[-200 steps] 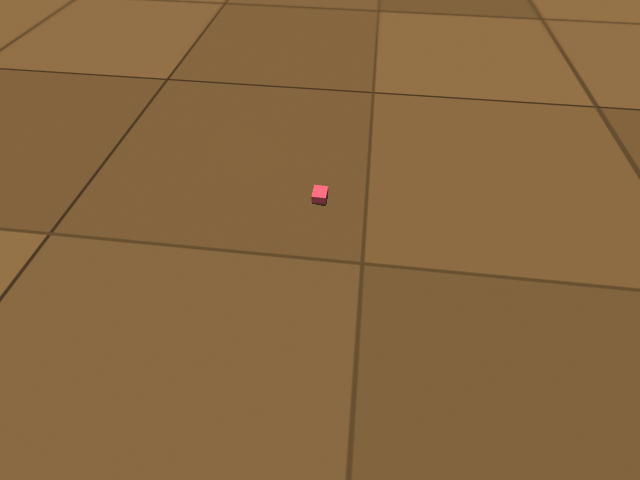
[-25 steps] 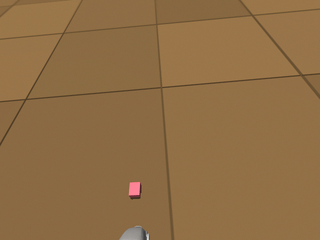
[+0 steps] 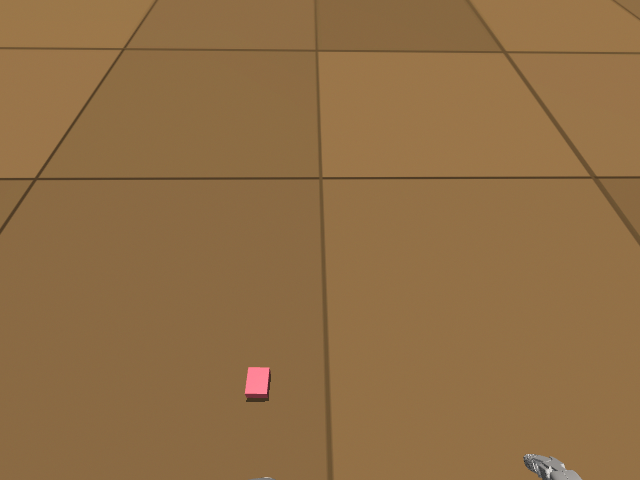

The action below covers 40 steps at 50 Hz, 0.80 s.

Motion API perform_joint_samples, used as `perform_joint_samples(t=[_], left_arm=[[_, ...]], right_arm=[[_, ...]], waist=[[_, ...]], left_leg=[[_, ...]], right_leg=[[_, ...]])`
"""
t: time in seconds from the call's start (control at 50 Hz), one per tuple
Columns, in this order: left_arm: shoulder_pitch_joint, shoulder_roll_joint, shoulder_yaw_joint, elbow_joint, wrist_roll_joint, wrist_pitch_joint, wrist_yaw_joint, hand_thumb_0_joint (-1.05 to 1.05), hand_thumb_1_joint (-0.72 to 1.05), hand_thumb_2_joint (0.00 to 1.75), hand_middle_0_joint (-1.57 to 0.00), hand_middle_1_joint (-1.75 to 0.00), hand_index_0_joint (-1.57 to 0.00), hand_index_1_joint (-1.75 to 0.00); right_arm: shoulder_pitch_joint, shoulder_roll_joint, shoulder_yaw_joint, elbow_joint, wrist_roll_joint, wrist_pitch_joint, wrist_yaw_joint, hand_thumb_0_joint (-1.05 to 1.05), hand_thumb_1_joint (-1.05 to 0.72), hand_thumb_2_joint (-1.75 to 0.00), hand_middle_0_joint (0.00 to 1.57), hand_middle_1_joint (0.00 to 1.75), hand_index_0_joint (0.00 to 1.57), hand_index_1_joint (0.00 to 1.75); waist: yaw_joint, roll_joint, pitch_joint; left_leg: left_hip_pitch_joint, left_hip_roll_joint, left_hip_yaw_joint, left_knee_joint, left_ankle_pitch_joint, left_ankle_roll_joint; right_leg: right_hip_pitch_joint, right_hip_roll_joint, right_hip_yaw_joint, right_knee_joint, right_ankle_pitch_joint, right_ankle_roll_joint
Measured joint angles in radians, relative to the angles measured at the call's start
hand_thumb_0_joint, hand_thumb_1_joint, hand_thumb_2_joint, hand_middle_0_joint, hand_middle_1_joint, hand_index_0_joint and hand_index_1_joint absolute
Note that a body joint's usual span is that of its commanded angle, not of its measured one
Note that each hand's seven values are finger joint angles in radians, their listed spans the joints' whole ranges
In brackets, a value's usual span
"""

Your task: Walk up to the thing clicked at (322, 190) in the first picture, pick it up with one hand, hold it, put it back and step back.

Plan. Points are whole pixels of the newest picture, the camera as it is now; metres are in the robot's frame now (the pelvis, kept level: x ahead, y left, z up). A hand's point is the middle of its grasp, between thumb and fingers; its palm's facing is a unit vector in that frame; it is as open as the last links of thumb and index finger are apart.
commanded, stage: walk up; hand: left
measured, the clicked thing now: (258, 382) +0.50 +0.21 -0.74
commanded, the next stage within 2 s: none
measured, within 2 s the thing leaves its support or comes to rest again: neither
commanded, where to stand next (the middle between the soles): +0.09 -0.02 m, yaw +0 degrees
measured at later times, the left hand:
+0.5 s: hand out of the picture +0.10 +0.25 -0.14, palm faces -0.02 -0.95 -0.32, open 7.4 cm
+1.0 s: hand out of the picture +0.12 +0.26 -0.14, palm faces -0.04 -0.94 -0.34, open 7.4 cm
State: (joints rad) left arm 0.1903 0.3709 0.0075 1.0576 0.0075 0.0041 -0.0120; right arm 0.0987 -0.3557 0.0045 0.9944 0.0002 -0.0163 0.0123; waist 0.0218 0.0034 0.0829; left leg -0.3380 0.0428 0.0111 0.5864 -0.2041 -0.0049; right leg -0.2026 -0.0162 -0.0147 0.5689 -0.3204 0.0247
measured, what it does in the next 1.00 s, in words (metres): stands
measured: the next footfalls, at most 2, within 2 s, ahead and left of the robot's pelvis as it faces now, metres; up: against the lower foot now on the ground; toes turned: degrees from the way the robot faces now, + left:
left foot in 1.36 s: +0.20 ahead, +0.10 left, +0.00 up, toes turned +0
right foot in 1.70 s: +0.10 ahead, -0.14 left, +0.00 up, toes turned -2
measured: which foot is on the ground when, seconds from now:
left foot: down 0.00-1.00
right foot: down 0.00-1.00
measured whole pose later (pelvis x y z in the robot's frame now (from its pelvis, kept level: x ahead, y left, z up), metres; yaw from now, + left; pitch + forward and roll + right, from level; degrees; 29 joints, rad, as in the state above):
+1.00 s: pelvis +0.04 +0.00 +0.01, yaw -1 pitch -2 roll +1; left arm 0.12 0.36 0.03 1.12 0.03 0.00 -0.03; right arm 0.12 -0.34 -0.03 1.10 -0.02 -0.02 0.03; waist 0.00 -0.01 0.02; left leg -0.20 0.01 0.03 0.41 -0.21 0.02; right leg -0.13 -0.04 -0.01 0.53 -0.45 -0.01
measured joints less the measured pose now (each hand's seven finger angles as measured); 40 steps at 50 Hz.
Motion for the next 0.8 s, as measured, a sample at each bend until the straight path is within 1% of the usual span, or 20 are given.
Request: perform_joint_samples(t=[0.08, 0.2, 0.36, 0.56, 0.66, 0.8], left_arm=[[-0.004, -0.005, -0.004, 0.029, 0.001, -0.011, -0.002, 0.01, 0.9, 0.9, -0.2, -0.3, -0.21, -0.3], [-0.036, -0.007, -0.004, 0.057, -0.002, -0.017, -0.003, 0.01, 0.9, 0.9, -0.2, -0.3, -0.21, -0.3], [-0.08, -0.015, -0.003, 0.075, -0.001, -0.018, -0.002, 0.01, 0.9, 0.9, -0.2, -0.3, -0.2, -0.3], [-0.119, -0.025, -0.002, 0.083, 0.001, -0.01, -0.003, 0.01, 0.9, 0.9, -0.2, -0.3, -0.21, -0.3], [-0.124, -0.026, -0.001, 0.09, 0.001, -0.009, -0.003, 0.01, 0.9, 0.9, -0.2, -0.3, -0.21, -0.3], [-0.125, -0.025, 0.002, 0.097, -0.001, -0.003, 0.002, 0.01, 0.9, 0.9, -0.2, -0.3, -0.21, -0.3]], right_arm=[[-0.02, 0.002, 0.006, 0.037, -0.001, 0.002, 0.008, 0.01, -0.9, -0.9, 0.21, 0.3, 0.2, 0.3], [-0.031, 0.004, 0.009, 0.084, 0.0, -0.004, 0.012, 0.01, -0.9, -0.9, 0.21, 0.3, 0.2, 0.3], [-0.024, 0.001, 0.001, 0.136, -0.001, -0.001, 0.008, 0.01, -0.9, -0.9, 0.21, 0.3, 0.2, 0.3], [-0.009, 0.001, -0.005, 0.169, -0.006, 0.001, 0.002, 0.01, -0.9, -0.9, 0.21, 0.3, 0.2, 0.3], [-0.009, 0.005, -0.006, 0.174, -0.006, -0.001, 0.0, 0.01, -0.9, -0.9, 0.21, 0.3, 0.2, 0.3], [-0.018, 0.015, -0.005, 0.172, -0.005, -0.001, -0.002, 0.01, -0.9, -0.9, 0.21, 0.3, 0.2, 0.3]], waist=[[0.004, 0.018, -0.02], [0.001, 0.023, -0.028], [-0.015, 0.012, -0.026], [-0.037, -0.01, -0.027], [-0.041, -0.013, -0.025], [-0.036, -0.011, -0.027]], left_leg=[[0.028, -0.001, 0.0, -0.042, 0.017, 0.0], [0.065, -0.007, 0.0, -0.112, 0.048, -0.005], [0.105, -0.008, -0.001, -0.174, 0.072, -0.009], [0.122, -0.013, 0.002, -0.214, 0.081, -0.007], [0.128, -0.015, 0.005, -0.223, 0.08, -0.006], [0.14, -0.017, 0.009, -0.227, 0.074, -0.003]], right_leg=[[0.029, 0.0, -0.002, -0.044, 0.018, -0.001], [0.061, -0.005, -0.004, -0.102, 0.043, -0.002], [0.103, -0.005, -0.007, -0.171, 0.069, -0.002], [0.123, -0.009, -0.006, -0.219, 0.084, 0.0], [0.131, -0.011, -0.004, -0.233, 0.086, 0.003], [0.148, -0.014, -0.001, -0.249, 0.087, 0.006]])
